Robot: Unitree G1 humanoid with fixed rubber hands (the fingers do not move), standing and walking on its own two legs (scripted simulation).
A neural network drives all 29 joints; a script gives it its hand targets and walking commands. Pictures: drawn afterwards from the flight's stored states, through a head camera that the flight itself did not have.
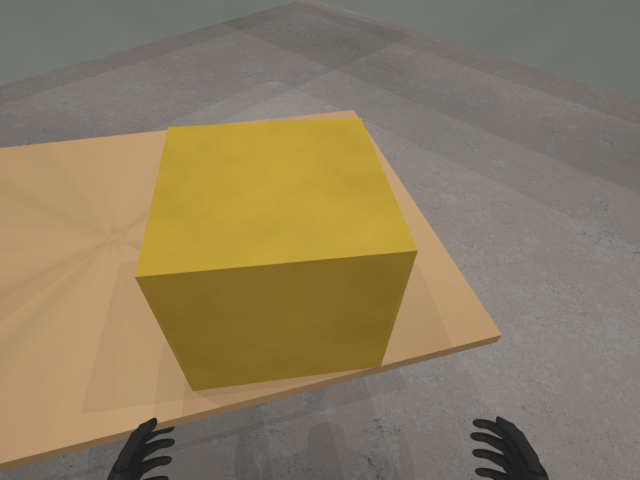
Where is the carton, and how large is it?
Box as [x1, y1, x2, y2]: [135, 118, 417, 390]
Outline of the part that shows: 360,118 168,127 135,277 192,390 380,366 417,250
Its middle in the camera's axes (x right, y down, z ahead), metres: -0.06 +0.02 +0.55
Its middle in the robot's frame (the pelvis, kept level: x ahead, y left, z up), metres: +0.41 +0.08 +0.06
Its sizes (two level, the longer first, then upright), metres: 0.266 0.257 0.253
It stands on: a table, 0.72 m high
